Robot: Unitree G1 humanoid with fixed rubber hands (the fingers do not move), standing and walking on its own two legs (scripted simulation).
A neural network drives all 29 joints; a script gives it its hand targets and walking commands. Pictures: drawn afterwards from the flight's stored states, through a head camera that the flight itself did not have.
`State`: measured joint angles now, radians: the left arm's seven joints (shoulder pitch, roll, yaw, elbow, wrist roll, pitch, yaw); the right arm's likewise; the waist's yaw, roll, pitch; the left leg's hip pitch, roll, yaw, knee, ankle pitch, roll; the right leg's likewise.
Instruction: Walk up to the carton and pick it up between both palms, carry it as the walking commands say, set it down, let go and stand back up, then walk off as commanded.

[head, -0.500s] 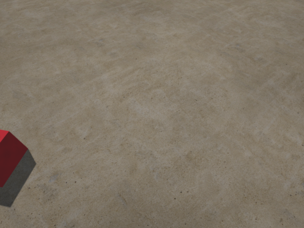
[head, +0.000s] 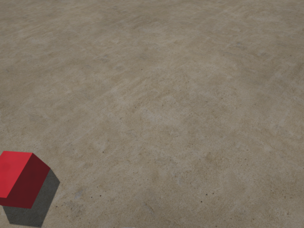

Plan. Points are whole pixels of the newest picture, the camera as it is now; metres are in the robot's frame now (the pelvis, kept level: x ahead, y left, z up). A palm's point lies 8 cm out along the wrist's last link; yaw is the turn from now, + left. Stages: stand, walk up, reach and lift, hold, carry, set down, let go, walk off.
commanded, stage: walk off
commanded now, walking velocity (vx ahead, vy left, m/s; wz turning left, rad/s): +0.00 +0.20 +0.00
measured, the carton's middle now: (17, 179) +0.50 +0.96 -0.66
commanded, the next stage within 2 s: none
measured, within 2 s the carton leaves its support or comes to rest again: neither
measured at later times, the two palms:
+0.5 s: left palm out of the picture +0.07 +0.40 -0.14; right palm out of the picture +0.06 -0.12 -0.15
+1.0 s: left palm out of the picture +0.01 +0.56 -0.15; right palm out of the picture +0.09 +0.02 -0.13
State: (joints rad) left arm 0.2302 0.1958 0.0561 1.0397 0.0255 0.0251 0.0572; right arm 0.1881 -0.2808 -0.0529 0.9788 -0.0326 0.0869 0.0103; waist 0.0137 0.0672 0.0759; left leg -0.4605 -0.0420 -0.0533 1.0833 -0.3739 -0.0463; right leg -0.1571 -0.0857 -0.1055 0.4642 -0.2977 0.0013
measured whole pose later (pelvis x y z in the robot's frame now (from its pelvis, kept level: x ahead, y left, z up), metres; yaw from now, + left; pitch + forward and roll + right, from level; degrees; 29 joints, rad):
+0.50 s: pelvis +0.00 +0.14 -0.01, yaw -1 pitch +0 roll +3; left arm 0.17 0.24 0.07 0.98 0.01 0.05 0.06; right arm 0.19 -0.24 -0.03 0.94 -0.04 0.06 -0.02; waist -0.01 -0.03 0.07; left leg -0.25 -0.03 0.13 0.52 -0.27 0.05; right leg -0.28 -0.04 -0.12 0.68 -0.45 -0.02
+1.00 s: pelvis +0.00 +0.28 -0.01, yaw +0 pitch +0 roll +0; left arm 0.23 0.28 0.11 0.99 0.02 0.06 0.05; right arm 0.15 -0.24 -0.05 0.92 -0.05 0.05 0.02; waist 0.05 -0.04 0.10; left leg -0.26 0.04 0.08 0.55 -0.28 0.00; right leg -0.38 -0.12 0.00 0.96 -0.56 0.03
